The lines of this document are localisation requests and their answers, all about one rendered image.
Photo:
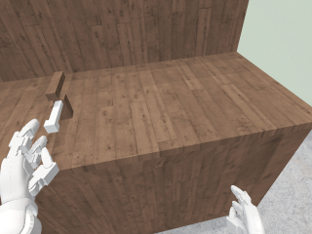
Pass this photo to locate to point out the counter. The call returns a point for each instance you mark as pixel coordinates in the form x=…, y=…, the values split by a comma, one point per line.
x=160, y=115

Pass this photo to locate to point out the tap lever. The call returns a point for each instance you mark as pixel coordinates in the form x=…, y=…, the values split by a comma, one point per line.
x=52, y=125

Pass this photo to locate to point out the robot right hand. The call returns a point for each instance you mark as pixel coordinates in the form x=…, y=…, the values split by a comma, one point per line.
x=250, y=221

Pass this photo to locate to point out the robot left hand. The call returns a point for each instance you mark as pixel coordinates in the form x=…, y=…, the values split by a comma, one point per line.
x=17, y=176

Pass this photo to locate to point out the left robot forearm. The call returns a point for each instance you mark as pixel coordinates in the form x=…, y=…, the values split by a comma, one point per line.
x=19, y=216

